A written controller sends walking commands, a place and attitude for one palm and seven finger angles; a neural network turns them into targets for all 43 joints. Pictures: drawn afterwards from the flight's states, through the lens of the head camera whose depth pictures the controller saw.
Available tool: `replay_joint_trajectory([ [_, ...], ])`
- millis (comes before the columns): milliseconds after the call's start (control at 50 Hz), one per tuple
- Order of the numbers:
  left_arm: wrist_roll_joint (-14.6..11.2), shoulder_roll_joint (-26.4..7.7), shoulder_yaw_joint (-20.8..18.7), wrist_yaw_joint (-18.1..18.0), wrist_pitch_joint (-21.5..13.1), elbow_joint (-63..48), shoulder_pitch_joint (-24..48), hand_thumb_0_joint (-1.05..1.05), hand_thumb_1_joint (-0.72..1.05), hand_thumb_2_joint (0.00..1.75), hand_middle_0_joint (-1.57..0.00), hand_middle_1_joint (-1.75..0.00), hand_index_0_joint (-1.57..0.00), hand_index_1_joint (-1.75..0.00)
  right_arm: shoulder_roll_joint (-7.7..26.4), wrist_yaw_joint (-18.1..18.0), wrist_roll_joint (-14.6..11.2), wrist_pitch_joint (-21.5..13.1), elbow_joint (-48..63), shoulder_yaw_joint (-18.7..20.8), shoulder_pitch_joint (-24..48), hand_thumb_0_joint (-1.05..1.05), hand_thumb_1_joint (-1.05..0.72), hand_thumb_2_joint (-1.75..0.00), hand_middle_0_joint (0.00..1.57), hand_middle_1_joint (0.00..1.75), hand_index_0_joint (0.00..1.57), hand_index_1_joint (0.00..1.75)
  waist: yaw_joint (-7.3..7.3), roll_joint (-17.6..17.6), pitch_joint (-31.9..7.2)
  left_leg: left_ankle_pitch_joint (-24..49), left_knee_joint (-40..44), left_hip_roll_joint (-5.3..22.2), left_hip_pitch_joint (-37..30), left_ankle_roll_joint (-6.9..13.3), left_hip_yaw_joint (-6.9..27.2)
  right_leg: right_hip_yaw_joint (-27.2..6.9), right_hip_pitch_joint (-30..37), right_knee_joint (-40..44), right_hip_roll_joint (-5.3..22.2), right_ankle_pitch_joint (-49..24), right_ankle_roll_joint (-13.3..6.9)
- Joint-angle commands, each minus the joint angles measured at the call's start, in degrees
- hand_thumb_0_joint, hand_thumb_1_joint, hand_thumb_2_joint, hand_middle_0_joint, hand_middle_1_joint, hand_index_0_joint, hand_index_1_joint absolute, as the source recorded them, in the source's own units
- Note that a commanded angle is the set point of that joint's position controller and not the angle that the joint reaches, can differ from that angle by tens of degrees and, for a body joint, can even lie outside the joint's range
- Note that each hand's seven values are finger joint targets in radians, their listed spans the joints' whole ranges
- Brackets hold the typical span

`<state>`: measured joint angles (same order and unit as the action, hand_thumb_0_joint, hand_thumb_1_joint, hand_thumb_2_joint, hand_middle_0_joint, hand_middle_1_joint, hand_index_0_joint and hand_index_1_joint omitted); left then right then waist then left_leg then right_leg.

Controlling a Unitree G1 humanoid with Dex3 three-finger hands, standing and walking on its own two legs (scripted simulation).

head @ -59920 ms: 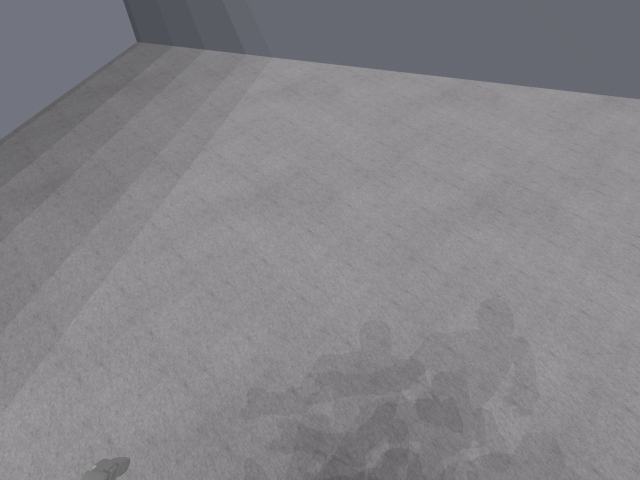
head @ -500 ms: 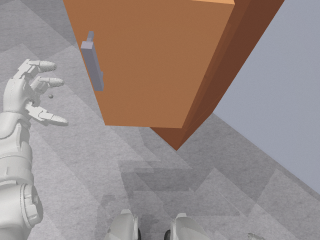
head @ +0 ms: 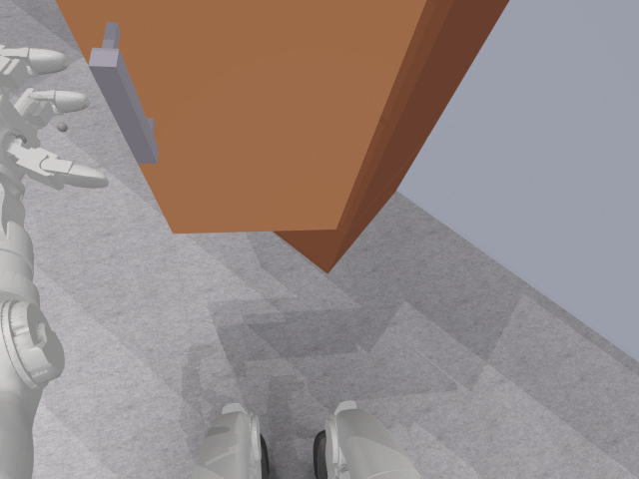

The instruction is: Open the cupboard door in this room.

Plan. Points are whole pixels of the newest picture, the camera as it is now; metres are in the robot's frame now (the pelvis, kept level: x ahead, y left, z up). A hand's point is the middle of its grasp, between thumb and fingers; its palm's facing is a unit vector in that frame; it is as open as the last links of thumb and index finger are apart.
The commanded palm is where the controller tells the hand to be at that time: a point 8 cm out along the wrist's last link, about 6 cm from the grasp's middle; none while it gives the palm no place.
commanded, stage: move the hooked fingers beside the handle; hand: left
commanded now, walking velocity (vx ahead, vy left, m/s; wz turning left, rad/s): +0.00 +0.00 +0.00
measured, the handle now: (131, 100) +0.55 +0.19 +0.07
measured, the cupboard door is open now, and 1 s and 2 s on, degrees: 43 43 42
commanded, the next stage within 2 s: slide the fingers in behind the handle in 0.72 s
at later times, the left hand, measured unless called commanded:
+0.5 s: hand (59, 140) +0.49 +0.26 +0.06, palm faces +0.01 -1.00 +0.00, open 14.0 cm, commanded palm +0.48 +0.29 +0.06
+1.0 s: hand (67, 137) +0.50 +0.25 +0.06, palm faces +0.00 -1.00 +0.00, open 14.0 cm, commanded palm +0.48 +0.28 +0.06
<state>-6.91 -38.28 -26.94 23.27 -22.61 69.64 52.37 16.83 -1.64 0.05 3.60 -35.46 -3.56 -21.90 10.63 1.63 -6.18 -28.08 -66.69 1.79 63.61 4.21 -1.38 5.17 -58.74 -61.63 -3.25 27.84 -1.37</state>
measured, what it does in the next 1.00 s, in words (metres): stands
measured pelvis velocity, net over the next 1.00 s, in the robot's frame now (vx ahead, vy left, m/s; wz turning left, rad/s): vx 0.00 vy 0.00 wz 0.00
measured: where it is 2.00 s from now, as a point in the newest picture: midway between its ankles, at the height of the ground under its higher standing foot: outside the picture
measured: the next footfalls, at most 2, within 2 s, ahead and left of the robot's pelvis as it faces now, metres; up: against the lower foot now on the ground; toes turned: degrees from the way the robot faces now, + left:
none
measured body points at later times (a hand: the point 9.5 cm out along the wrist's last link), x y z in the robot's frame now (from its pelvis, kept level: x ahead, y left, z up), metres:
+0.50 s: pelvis +0.01 +0.00 +0.00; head +0.15 +0.04 +0.43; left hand +0.49 +0.31 +0.07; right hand +0.04 -0.28 -0.09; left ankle +0.02 +0.07 -0.65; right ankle +0.01 -0.11 -0.65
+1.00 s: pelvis +0.00 +0.00 +0.00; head +0.15 +0.04 +0.43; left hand +0.49 +0.30 +0.07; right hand +0.01 -0.27 -0.10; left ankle +0.02 +0.07 -0.65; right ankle +0.01 -0.11 -0.65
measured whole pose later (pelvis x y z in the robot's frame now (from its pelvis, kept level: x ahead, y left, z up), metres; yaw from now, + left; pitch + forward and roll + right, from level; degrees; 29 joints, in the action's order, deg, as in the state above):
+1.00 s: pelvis +0.00 +0.00 +0.00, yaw +0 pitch +24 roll -5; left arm -8.5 -35.5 -25.1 23.9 -22.7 66.7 49.4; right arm 16.3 -1.1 -0.2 4.7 -35.9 -3.2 -21.9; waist 9.4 1.5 -6.5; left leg -28.3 -66.2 1.8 62.5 4.1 -1.0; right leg 5.4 -57.4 -60.7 -3.5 27.9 -1.4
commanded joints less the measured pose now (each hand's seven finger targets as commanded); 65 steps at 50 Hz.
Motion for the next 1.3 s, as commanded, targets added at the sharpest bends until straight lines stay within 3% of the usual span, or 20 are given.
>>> replay_joint_trajectory([
  [0, -0.79, -18.44, -3.31, 0.84, -2.79, -13.67, 18.04, 0.00, -0.50, 0.30, -0.30, -1.20, -0.30, -1.20, 11.66, -0.47, 0.09, -0.09, 3.73, 4.63, -10.72, 0.00, -0.90, -0.90, 0.20, 0.30, 0.20, 0.30, -1.78, 11.00, -32.29, 30.31, 7.01, 1.28, -32.06, -2.75, 7.84, -2.85, 6.26, 5.75, -0.13, -17.87, -0.29],
  [80, -1.98, -19.53, -5.78, 1.38, -2.56, -16.48, 14.04, 0.00, -0.50, 0.30, -0.30, -1.20, -0.30, -1.20, 11.52, -0.09, -0.16, 0.10, 4.32, 5.31, -10.87, 0.00, -0.90, -0.90, 0.20, 0.30, 0.20, 0.30, -2.64, 8.23, -33.13, 31.89, 7.31, 1.25, -31.31, -2.30, 7.01, -3.24, 10.50, 6.53, -0.52, -21.26, -0.03],
  [140, -2.18, -18.57, -4.70, 1.37, -2.53, -16.72, 16.26, 0.00, -0.50, 0.30, -0.30, -1.20, -0.30, -1.20, 11.03, -0.17, -0.56, 0.21, 4.16, 4.96, -10.33, 0.00, -0.90, -0.90, 0.20, 0.30, 0.20, 0.30, -1.62, 7.18, -29.31, 26.97, 7.66, 0.87, -27.47, -1.68, 5.94, -3.69, 11.39, 7.43, -0.53, -20.01, 0.29],
  [200, -1.99, -19.32, -4.58, 1.53, -3.66, -17.44, 18.61, 0.00, -0.50, 0.30, -0.30, -1.20, -0.30, -1.20, 11.24, -0.44, -0.48, 0.00, 3.33, 5.00, -10.33, 0.00, -0.90, -0.90, 0.20, 0.30, 0.20, 0.30, -1.11, 9.86, -28.59, 27.44, 7.49, 1.08, -29.66, -1.99, 6.46, -3.58, 8.87, 7.27, -0.55, -18.95, -0.04],
  [260, -2.86, -14.80, -1.89, 2.30, -4.83, -19.17, 17.39, 0.00, -0.50, 0.30, -0.30, -1.20, -0.30, -1.20, 10.73, -0.31, -0.50, 0.14, 2.90, 5.27, -10.22, 0.00, -0.90, -0.90, 0.20, 0.30, 0.20, 0.30, -1.17, 11.76, -30.63, 31.76, 7.38, 1.35, -35.40, -2.36, 7.09, -3.20, 6.81, 7.47, -0.72, -19.62, -0.37],
  [360, -2.68, -10.29, 2.36, 2.61, -2.40, -12.33, 18.76, 0.00, -0.50, 0.30, -0.30, -1.20, -0.30, -1.20, 10.94, -0.54, -0.75, 0.51, 2.35, 4.88, -9.65, 0.00, -0.90, -0.90, 0.20, 0.30, 0.20, 0.30, 0.78, 8.97, -23.44, 25.77, 8.03, 1.27, -31.79, -2.21, 7.77, -2.46, 2.58, 7.91, -0.50, -15.20, -0.32],
  [480, -2.04, -15.22, -1.24, 0.60, -4.50, -16.33, 21.16, 0.00, -0.50, 0.30, -0.30, -1.20, -0.30, -1.20, 11.16, -0.42, -0.23, 0.15, 2.89, 4.86, -9.32, 0.00, -0.90, -0.90, 0.20, 0.30, 0.20, 0.30, -0.73, 11.51, -30.40, 29.42, 6.74, 1.23, -34.08, -2.82, 7.94, -2.94, 4.34, 6.36, -0.37, -17.13, -0.40],
  [600, -1.49, -17.66, -3.07, 0.65, -3.26, -14.82, 17.66, 0.00, -0.50, 0.30, -0.30, -1.20, -0.30, -1.20, 11.06, -0.30, -0.49, 0.34, 3.89, 4.68, -8.86, 0.00, -0.90, -0.90, 0.20, 0.30, 0.20, 0.30, -1.54, 9.50, -29.58, 28.57, 6.82, 0.91, -30.00, -2.31, 6.67, -3.45, 8.90, 6.53, -0.49, -19.28, -0.07],
  [640, -1.49, -16.96, -2.37, 0.96, -2.68, -13.69, 17.14, 0.00, -0.50, 0.30, -0.30, -1.20, -0.30, -1.20, 11.09, -0.29, -0.71, 0.44, 4.16, 4.51, -8.76, 0.00, -0.90, -0.90, 0.20, 0.30, 0.20, 0.30, -0.97, 7.81, -27.49, 25.73, 7.15, 0.89, -27.91, -2.06, 6.54, -3.36, 8.59, 6.88, -0.57, -17.86, 0.01],
  [700, -2.09, -14.83, -0.83, 1.43, -3.85, -15.78, 19.22, 0.00, -0.50, 0.30, -0.30, -1.20, -0.30, -1.20, 10.90, -0.33, -0.62, 0.43, 3.74, 4.57, -8.76, 0.00, -0.90, -0.90, 0.20, 0.30, 0.20, 0.30, -0.84, 10.91, -28.70, 27.21, 7.28, 1.21, -32.11, -2.60, 7.39, -2.98, 5.71, 6.91, -0.63, -16.79, -0.21],
  [740, -2.34, -15.01, -1.08, 1.55, -3.80, -14.57, 19.03, 0.00, -0.50, 0.30, -0.30, -1.20, -0.30, -1.20, 11.16, -0.48, -0.70, 0.28, 3.26, 4.69, -8.92, 0.00, -0.90, -0.90, 0.20, 0.30, 0.20, 0.30, -0.13, 8.22, -27.90, 25.06, 7.29, 1.13, -30.19, -2.22, 7.32, -3.14, 6.30, 7.22, -0.68, -16.13, -0.07],
  [800, -2.32, -16.27, -1.77, 1.87, -3.59, -13.42, 20.19, 0.00, -0.50, 0.30, -0.30, -1.20, -0.30, -1.20, 11.44, -0.69, -0.52, 0.11, 2.71, 4.66, -9.40, 0.00, -0.90, -0.90, 0.20, 0.30, 0.20, 0.30, -0.24, 8.90, -27.81, 24.84, 7.11, 1.11, -29.77, -2.25, 7.60, -3.14, 5.74, 6.96, -0.56, -15.66, -0.18],
  [860, -2.67, -11.00, 1.97, 1.95, -3.79, -15.81, 20.19, 0.00, -0.50, 0.30, -0.30, -1.20, -0.30, -1.20, 10.78, -0.38, -0.51, 0.19, 2.73, 4.73, -9.54, 0.00, -0.90, -0.90, 0.20, 0.30, 0.20, 0.30, -0.26, 12.52, -28.81, 28.70, 7.41, 1.41, -34.78, -2.86, 8.39, -2.43, 2.65, 6.68, -0.58, -15.77, -0.60],
  [900, -2.72, -10.53, 1.71, 1.32, -3.60, -15.61, 19.79, 0.00, -0.50, 0.30, -0.30, -1.20, -0.30, -1.20, 10.90, -0.18, -0.32, 0.44, 2.22, 5.00, -9.70, 0.00, -0.90, -0.90, 0.20, 0.30, 0.20, 0.30, -0.24, 11.57, -29.13, 28.54, 7.68, 1.76, -36.01, -3.18, 9.22, -2.01, 1.41, 7.00, -0.62, -14.61, -0.40],
  [940, -2.61, -11.85, 0.53, 0.38, -3.07, -14.27, 20.14, 0.00, -0.50, 0.30, -0.30, -1.20, -0.30, -1.20, 11.10, -0.27, -0.32, 0.47, 2.17, 4.88, -9.81, 0.00, -0.90, -0.90, 0.20, 0.30, 0.20, 0.30, -0.05, 8.45, -27.49, 25.59, 7.83, 1.37, -32.17, -2.62, 8.63, -2.25, 3.48, 7.12, -0.58, -14.34, -0.30],
  [1000, -2.13, -12.12, -0.25, -1.07, -3.80, -17.39, 19.12, 0.00, -0.50, 0.30, -0.30, -1.20, -0.30, -1.20, 10.73, -0.04, -0.13, 0.48, 2.91, 5.02, -9.84, 0.00, -0.90, -0.90, 0.20, 0.30, 0.20, 0.30, -1.31, 10.41, -30.67, 28.57, 8.00, 1.26, -34.69, -2.92, 8.33, -2.41, 4.78, 6.97, -0.48, -15.98, -0.35],
  [1040, -1.85, -11.33, 0.08, -1.96, -3.80, -16.44, 17.98, 0.00, -0.50, 0.30, -0.30, -1.20, -0.30, -1.20, 10.53, 0.31, -0.16, 0.54, 3.07, 4.90, -9.47, 0.00, -0.90, -0.90, 0.20, 0.30, 0.20, 0.30, -1.14, 9.09, -28.63, 26.43, 8.26, 1.16, -32.81, -2.77, 7.92, -2.46, 5.42, 7.38, -0.60, -15.28, -0.27],
  [1100, -1.34, -14.15, -1.88, -2.81, -4.38, -16.78, 18.33, 0.00, -0.50, 0.30, -0.30, -1.20, -0.30, -1.20, 10.78, 0.22, -0.10, 0.49, 3.28, 4.92, -9.47, 0.00, -0.90, -0.90, 0.20, 0.30, 0.20, 0.30, -1.64, 9.35, -28.93, 25.53, 8.25, 0.97, -31.12, -2.68, 7.41, -2.84, 7.32, 7.05, -0.62, -15.79, -0.35],
  [1260, -2.04, -7.07, 2.78, -2.88, -4.75, -15.19, 18.95, 0.00, -0.50, 0.30, -0.30, -1.20, -0.30, -1.20, 10.13, 0.57, -0.24, 0.66, 3.12, 4.84, -9.33, 0.00, -0.90, -0.90, 0.20, 0.30, 0.20, 0.30, 0.04, 8.21, -25.77, 25.17, 8.35, 1.07, -31.82, -2.62, 7.72, -2.39, 4.89, 7.28, -0.79, -15.32, -0.38],
  [1280, -1.73, -7.82, 2.37, -2.97, -4.57, -14.24, 18.70, 0.00, -0.50, 0.30, -0.30, -1.20, -0.30, -1.20, 10.46, 0.47, -0.29, 0.76, 2.88, 4.99, -9.30, 0.00, -0.90, -0.90, 0.20, 0.30, 0.20, 0.30, -0.06, 7.94, -25.67, 24.85, 8.44, 1.18, -31.78, -2.77, 7.78, -2.46, 4.40, 7.37, -0.74, -14.98, -0.30],
])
